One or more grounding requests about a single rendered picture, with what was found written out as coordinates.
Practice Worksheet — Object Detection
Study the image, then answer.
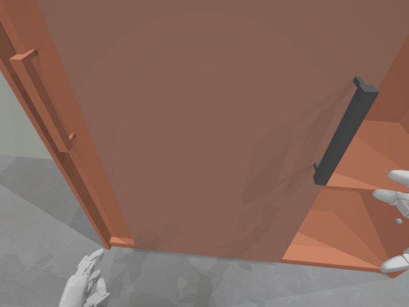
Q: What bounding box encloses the right robot hand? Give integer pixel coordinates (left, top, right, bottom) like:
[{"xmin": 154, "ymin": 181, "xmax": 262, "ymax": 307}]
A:
[{"xmin": 373, "ymin": 170, "xmax": 409, "ymax": 272}]

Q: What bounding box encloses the wardrobe door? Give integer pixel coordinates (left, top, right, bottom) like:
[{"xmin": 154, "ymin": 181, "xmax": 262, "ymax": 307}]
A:
[
  {"xmin": 0, "ymin": 0, "xmax": 132, "ymax": 239},
  {"xmin": 37, "ymin": 0, "xmax": 409, "ymax": 262}
]

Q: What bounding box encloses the left robot hand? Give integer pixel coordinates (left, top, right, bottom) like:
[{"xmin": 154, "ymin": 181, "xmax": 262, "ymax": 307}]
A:
[{"xmin": 58, "ymin": 249, "xmax": 110, "ymax": 307}]

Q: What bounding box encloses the handle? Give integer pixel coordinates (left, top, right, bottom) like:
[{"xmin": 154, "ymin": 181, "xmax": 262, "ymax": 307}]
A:
[
  {"xmin": 9, "ymin": 54, "xmax": 73, "ymax": 152},
  {"xmin": 313, "ymin": 76, "xmax": 379, "ymax": 185}
]

